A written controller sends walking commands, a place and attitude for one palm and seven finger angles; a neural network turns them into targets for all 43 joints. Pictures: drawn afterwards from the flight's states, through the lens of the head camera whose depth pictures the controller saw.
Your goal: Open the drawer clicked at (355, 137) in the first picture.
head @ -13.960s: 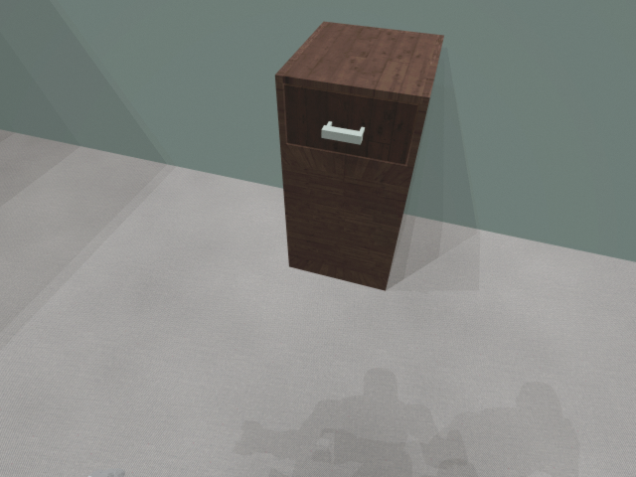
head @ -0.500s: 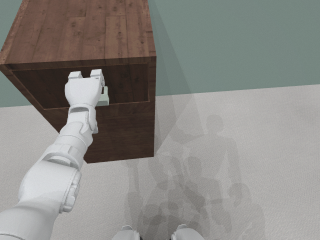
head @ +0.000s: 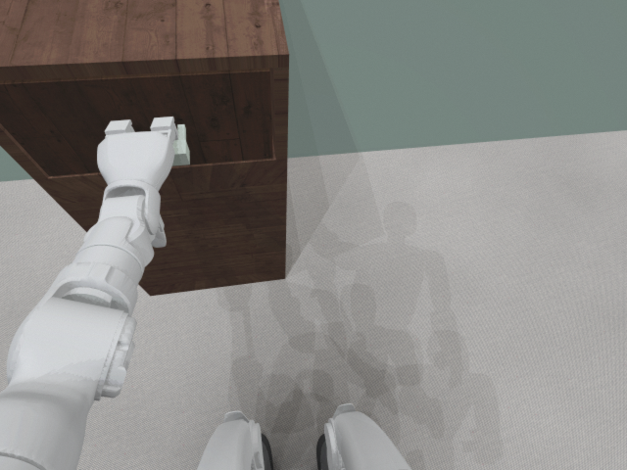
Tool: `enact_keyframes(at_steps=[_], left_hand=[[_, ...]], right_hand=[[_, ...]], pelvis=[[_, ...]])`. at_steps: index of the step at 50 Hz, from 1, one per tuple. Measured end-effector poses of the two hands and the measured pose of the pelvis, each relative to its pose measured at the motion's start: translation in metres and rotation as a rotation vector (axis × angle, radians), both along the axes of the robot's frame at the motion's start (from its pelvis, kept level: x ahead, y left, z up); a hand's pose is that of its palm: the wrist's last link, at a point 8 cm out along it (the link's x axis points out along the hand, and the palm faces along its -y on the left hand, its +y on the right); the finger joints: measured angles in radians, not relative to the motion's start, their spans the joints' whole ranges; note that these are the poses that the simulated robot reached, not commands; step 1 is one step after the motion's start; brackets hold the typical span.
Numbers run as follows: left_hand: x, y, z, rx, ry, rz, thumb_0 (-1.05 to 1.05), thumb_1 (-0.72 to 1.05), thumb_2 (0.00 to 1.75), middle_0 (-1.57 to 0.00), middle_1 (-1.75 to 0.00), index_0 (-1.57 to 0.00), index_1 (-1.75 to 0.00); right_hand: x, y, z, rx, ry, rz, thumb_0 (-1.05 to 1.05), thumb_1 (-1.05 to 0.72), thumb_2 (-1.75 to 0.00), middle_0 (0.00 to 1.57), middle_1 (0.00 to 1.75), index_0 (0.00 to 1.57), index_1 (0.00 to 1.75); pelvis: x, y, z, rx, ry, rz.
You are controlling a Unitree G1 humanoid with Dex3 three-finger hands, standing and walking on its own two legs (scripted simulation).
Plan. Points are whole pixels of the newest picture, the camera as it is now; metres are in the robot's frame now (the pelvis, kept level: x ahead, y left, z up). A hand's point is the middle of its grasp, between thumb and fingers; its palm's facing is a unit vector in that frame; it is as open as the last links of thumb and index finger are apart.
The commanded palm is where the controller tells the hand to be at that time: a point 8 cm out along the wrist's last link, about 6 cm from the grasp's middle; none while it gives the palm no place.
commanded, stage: lower the fingers behind the handle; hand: left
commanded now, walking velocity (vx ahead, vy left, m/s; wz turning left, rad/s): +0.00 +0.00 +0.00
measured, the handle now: (148, 144) +0.57 +0.17 +0.01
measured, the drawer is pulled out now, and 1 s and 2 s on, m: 0.00 0.00 0.04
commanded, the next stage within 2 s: close the thumb around the handle in 0.48 s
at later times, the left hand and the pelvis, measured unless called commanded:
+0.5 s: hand (150, 179) +0.52 +0.17 -0.01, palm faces -0.08 -0.03 -1.00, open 13.8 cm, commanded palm +0.52 +0.16 +0.04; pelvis +0.01 +0.01 +0.00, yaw +0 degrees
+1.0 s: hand (154, 179) +0.52 +0.17 -0.01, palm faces -0.08 -0.03 -1.00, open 9.1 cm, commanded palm +0.51 +0.15 +0.04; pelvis +0.03 +0.00 +0.01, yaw +0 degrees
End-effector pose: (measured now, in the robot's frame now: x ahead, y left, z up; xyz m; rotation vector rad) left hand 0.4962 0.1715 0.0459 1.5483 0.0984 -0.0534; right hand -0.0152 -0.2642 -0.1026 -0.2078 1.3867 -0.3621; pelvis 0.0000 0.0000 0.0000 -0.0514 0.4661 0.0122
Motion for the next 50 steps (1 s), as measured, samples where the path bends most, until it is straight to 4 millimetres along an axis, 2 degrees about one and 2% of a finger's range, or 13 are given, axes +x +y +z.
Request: enact_keyframes(at_steps=[4,8,13,22,33,40,50], left_hand=[[0.002,0.004,-0.004,0.0,-0.051,-0.015,0.0,-0.49,0.3,-0.31,-1.21,-0.32,-1.21],[0.004,0.002,-0.006,0.005,-0.09,0.005,0.0,-0.49,0.3,-0.35,-1.22,-0.32,-1.21],[0.007,-0.001,-0.003,0.011,-0.083,0.046,0.0,-0.49,0.3,-0.35,-1.21,-0.36,-1.25],[0.007,-0.001,0.001,0.005,-0.013,0.042,0.0,-0.49,0.3,-0.32,-1.2,-0.33,-1.22],[0.007,0.002,-0.004,-0.005,-0.061,0.012,0.0,-0.47,0.3,-0.33,-1.22,-0.33,-1.23],[0.007,-0.001,-0.003,0.001,-0.056,0.044,0.0,-0.28,0.39,-0.34,-1.23,-0.33,-1.25],[0.008,-0.004,-0.001,-0.003,-0.011,0.038,0.0,0.21,0.6,-0.37,-1.28,-0.35,-1.28]], right_hand=[[-0.01,0.006,-0.007,0.016,0.049,0.0,0.0,-0.9,-0.9,0.2,0.3,0.2,0.3],[-0.012,0.011,-0.012,0.037,0.079,0.004,0.0,-0.9,-0.9,0.2,0.3,0.2,0.3],[-0.004,0.016,-0.01,0.051,0.069,0.001,0.0,-0.9,-0.9,0.21,0.3,0.2,0.3],[0.017,0.013,-0.001,0.03,0.004,0.014,0.0,-0.9,-0.9,0.21,0.3,0.2,0.3],[0.026,0.006,-0.004,0.027,0.029,0.03,0.0,-0.9,-0.9,0.2,0.3,0.2,0.3],[0.031,0.009,-0.004,0.05,0.04,0.022,0.0,-0.9,-0.9,0.2,0.3,0.2,0.3],[0.037,0.008,-0.001,0.061,0.025,0.013,0.0,-0.9,-0.9,0.21,0.3,0.2,0.3]], pelvis=[[0.001,0.002,-0.006,-0.005,0.016,0.002],[0.002,0.004,-0.008,-0.009,0.026,0.008],[0.006,0.006,-0.003,-0.011,0.021,0.009],[0.011,0.006,0.004,-0.008,0.001,0.008],[0.017,0.005,0.001,-0.009,0.012,0.011],[0.023,0.003,0.005,-0.007,0.007,0.012],[0.029,-0.001,0.01,0.0,-0.004,0.006]])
